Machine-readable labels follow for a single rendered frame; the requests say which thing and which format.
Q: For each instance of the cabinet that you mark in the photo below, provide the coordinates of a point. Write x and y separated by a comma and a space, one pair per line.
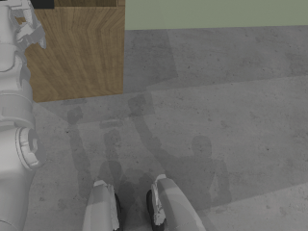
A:
84, 54

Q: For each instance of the right robot thigh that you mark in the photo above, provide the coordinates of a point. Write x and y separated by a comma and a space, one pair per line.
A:
179, 212

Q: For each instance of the robot right shin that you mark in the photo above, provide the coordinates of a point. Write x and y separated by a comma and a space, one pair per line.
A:
159, 213

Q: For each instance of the robot left upper arm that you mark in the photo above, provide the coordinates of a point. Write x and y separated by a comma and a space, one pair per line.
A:
21, 154

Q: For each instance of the left robot forearm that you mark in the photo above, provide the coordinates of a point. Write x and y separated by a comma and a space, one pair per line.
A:
16, 94

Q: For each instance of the handle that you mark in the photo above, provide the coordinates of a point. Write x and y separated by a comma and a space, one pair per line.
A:
42, 4

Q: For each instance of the left robot hand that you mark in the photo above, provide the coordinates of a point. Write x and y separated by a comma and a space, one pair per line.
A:
22, 35

